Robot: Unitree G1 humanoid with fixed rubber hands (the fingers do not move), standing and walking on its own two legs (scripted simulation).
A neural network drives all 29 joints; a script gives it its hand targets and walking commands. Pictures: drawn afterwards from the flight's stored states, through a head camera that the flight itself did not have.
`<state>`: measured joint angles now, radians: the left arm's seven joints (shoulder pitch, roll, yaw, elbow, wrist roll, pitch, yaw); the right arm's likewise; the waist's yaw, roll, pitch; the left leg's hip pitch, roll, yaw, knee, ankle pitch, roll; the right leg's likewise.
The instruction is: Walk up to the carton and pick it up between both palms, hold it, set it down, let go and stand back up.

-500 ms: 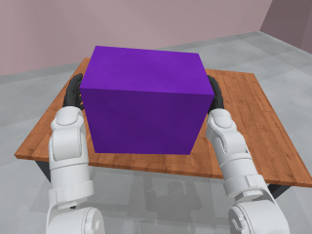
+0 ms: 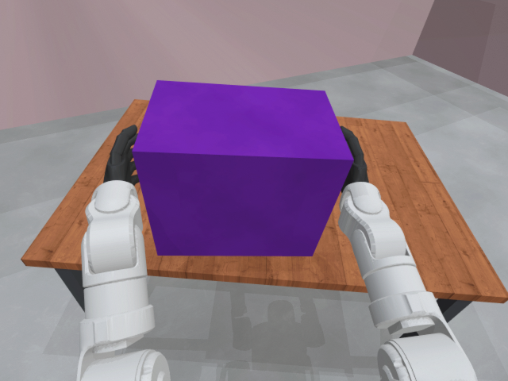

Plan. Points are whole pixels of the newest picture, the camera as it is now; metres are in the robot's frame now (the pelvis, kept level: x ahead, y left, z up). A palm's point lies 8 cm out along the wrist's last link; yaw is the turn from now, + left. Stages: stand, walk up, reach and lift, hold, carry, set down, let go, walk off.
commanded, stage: hold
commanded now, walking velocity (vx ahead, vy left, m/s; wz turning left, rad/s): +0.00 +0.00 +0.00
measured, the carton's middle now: (240, 174) +0.38 +0.01 +0.16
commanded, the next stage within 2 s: none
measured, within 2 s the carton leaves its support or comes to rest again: neither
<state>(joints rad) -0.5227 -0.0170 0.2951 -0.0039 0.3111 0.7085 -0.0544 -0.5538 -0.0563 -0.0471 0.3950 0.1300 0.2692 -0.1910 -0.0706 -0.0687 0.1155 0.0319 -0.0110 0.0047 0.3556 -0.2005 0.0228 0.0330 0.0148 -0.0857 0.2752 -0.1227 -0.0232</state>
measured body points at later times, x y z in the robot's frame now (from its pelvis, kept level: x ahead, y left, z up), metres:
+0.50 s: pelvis +0.00 -0.01 +0.00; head -0.03 +0.02 +0.45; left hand +0.37 +0.17 +0.17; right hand +0.37 -0.17 +0.17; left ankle +0.01 +0.10 -0.75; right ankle +0.03 -0.10 -0.75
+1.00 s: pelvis +0.00 -0.01 +0.00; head -0.03 +0.02 +0.45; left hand +0.37 +0.18 +0.17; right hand +0.37 -0.16 +0.17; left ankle +0.01 +0.10 -0.75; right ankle +0.03 -0.10 -0.75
